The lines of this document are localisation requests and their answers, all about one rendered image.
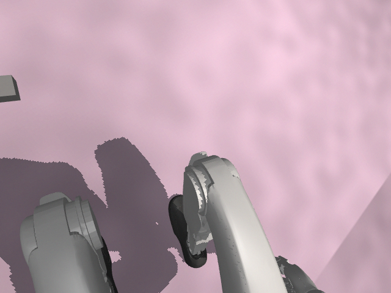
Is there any right robot hand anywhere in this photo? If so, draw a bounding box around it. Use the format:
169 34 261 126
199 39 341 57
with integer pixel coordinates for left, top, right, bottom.
275 256 318 293

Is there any small box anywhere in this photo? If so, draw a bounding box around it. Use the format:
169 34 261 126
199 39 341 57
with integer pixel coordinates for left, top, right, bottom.
0 75 21 103

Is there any left robot foot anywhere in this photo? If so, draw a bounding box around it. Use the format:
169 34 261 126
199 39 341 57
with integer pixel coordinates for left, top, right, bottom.
101 237 118 293

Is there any right robot foot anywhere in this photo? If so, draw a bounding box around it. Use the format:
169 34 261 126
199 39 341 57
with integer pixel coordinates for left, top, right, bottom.
169 195 207 268

